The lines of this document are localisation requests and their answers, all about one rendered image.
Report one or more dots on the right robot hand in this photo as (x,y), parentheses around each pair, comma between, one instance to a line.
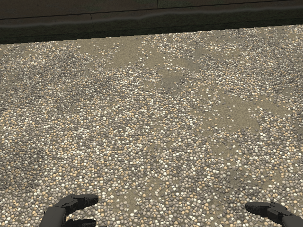
(274,212)

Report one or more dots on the left robot hand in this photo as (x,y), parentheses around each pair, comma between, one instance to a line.
(55,216)

